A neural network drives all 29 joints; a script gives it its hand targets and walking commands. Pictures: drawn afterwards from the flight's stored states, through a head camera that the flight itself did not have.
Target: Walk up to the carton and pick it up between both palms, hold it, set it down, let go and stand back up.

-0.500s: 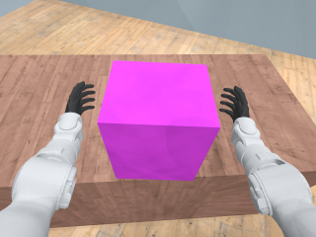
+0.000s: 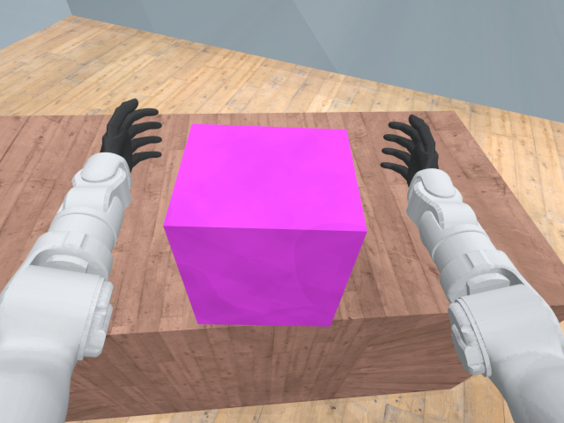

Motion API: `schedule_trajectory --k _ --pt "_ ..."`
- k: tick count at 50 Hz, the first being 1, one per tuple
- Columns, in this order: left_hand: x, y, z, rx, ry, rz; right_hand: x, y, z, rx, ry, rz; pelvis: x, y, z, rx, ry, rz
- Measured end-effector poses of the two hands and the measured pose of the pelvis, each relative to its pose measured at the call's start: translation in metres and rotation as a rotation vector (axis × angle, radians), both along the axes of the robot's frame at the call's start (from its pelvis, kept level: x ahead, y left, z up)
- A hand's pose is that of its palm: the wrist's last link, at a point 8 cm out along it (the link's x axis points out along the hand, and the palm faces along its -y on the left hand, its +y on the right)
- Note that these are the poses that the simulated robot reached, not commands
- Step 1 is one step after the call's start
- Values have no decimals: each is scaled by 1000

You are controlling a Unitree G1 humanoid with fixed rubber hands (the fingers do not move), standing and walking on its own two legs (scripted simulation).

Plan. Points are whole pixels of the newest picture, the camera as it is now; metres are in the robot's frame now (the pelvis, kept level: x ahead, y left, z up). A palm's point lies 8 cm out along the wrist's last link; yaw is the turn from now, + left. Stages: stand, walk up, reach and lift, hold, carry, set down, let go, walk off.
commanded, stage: set down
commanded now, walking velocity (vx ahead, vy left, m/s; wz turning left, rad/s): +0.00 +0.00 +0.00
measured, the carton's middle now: (266, 233) +0.41 -0.01 +0.02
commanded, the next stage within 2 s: none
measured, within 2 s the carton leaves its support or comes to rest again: neither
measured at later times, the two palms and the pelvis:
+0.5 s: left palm (87, 112) +0.46 +0.21 +0.22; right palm (449, 137) +0.41 -0.24 +0.20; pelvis +0.01 +0.01 +0.01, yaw +0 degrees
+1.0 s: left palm (78, 190) +0.39 +0.23 +0.16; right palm (434, 204) +0.35 -0.22 +0.14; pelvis +0.00 +0.01 +0.01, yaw +0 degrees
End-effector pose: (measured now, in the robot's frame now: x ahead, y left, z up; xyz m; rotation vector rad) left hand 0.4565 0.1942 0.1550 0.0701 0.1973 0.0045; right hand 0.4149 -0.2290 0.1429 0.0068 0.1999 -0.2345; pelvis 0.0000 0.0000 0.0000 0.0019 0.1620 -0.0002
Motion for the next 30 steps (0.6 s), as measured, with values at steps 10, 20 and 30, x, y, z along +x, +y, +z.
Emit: schedule_trajectory --k 10,20,30 --pt "6 13 25 -7 20 12 9 0 25 25 4 -2 11 4 5 -14 -62 -2" --pt "5 13 62 -19 11 -9 4 -10 50 49 -3 4 14 7 8 -19 -116 -4" --pt "-8 18 65 -28 34 -6 -12 -13 63 49 12 23 6 8 9 -15 -142 -6"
